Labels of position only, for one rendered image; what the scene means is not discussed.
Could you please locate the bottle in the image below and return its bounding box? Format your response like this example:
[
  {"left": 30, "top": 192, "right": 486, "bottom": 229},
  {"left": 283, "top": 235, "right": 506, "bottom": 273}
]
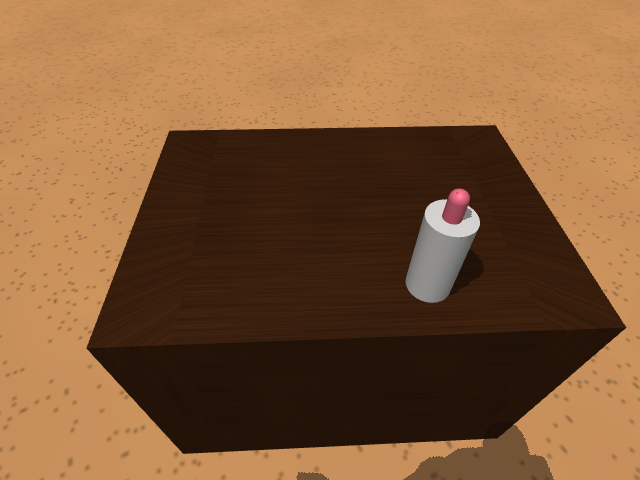
[{"left": 406, "top": 188, "right": 480, "bottom": 303}]

